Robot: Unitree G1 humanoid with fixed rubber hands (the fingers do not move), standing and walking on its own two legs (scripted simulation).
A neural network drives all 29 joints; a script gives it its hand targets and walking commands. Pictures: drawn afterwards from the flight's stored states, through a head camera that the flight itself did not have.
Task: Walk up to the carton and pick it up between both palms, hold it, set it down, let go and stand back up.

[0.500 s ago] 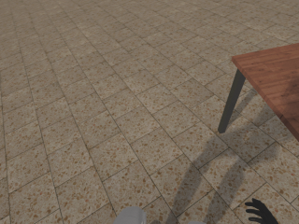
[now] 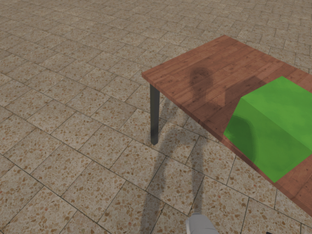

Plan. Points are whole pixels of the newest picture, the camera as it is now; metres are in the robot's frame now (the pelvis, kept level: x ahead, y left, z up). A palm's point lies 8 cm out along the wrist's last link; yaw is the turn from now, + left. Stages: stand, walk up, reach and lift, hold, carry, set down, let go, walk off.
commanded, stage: walk up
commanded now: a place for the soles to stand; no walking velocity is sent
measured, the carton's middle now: (278, 127) +0.44 -0.39 -0.02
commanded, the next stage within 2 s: none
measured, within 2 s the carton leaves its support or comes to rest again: neither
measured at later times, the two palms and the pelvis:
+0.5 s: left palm (104, 184) +0.27 +0.17 -0.07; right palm (297, 215) +0.19 -0.38 -0.11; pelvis +0.16 -0.10 +0.00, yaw -22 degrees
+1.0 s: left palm (128, 136) +0.45 +0.12 -0.11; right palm out of the picture +0.12 -0.32 -0.10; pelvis +0.19 -0.03 -0.02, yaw -38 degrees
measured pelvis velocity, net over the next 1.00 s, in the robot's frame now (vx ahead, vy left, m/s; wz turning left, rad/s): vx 0.19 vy -0.03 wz -0.66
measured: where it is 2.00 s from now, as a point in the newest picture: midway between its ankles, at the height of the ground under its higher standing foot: outside the picture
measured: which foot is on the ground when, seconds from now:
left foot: down 0.00-0.18, up 0.20-0.64, down 0.66-1.00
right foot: up 0.00-0.14, down 0.16-0.68, up 0.70-1.00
